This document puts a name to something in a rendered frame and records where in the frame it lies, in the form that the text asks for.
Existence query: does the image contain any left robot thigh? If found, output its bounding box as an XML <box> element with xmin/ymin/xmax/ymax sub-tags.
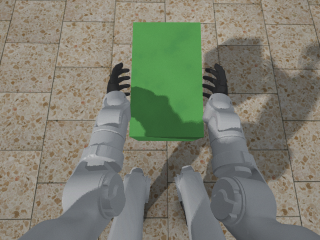
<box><xmin>107</xmin><ymin>171</ymin><xmax>151</xmax><ymax>240</ymax></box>

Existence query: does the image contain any robot right hand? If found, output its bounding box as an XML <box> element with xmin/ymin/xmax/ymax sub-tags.
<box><xmin>202</xmin><ymin>63</ymin><xmax>228</xmax><ymax>99</ymax></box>

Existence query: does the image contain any right robot upper arm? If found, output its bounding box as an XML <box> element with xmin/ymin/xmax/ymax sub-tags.
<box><xmin>210</xmin><ymin>175</ymin><xmax>320</xmax><ymax>240</ymax></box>

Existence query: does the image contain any carton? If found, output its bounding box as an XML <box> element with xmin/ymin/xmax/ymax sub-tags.
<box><xmin>129</xmin><ymin>22</ymin><xmax>204</xmax><ymax>142</ymax></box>

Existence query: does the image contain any right robot forearm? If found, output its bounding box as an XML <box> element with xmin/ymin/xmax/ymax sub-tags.
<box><xmin>202</xmin><ymin>93</ymin><xmax>269</xmax><ymax>187</ymax></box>

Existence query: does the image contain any robot left shin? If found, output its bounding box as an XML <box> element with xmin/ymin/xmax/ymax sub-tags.
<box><xmin>123</xmin><ymin>167</ymin><xmax>144</xmax><ymax>183</ymax></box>

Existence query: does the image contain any left robot upper arm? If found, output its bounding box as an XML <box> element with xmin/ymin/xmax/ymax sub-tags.
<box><xmin>17</xmin><ymin>169</ymin><xmax>126</xmax><ymax>240</ymax></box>

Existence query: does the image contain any left robot forearm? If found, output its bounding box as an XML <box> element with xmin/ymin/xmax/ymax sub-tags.
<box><xmin>62</xmin><ymin>90</ymin><xmax>131</xmax><ymax>207</ymax></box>

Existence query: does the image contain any robot left hand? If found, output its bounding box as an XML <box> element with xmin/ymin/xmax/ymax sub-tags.
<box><xmin>106</xmin><ymin>62</ymin><xmax>131</xmax><ymax>96</ymax></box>

